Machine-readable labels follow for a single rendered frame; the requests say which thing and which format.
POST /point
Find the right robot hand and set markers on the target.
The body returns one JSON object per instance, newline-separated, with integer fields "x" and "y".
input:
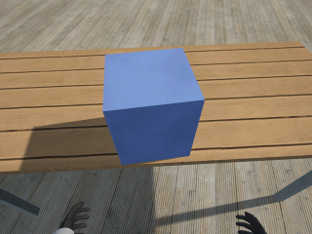
{"x": 253, "y": 224}

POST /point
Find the left robot hand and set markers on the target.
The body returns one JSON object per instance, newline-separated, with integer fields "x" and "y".
{"x": 73, "y": 216}

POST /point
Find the carton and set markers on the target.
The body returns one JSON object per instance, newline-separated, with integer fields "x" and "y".
{"x": 152, "y": 104}

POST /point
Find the table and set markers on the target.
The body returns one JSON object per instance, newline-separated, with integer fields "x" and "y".
{"x": 258, "y": 107}

